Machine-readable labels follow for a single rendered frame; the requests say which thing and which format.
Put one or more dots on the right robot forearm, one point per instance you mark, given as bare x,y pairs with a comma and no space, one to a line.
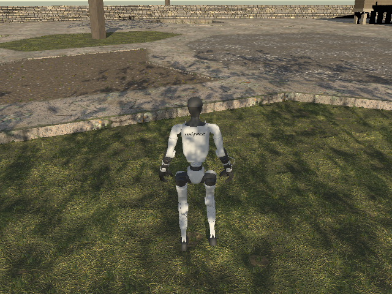
225,162

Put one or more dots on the right robot shin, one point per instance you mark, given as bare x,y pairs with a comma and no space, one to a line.
211,215

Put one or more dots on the right robot upper arm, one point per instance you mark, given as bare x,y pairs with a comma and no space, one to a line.
214,129

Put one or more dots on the left robot forearm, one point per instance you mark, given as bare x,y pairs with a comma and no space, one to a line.
165,162

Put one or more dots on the robot left hand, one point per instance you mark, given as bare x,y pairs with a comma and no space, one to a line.
162,174

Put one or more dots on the robot right foot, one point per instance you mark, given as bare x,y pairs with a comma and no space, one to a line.
212,241

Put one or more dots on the robot right hand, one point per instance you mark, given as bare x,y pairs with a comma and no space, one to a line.
230,174

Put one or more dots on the left robot upper arm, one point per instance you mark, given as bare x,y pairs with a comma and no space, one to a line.
176,129

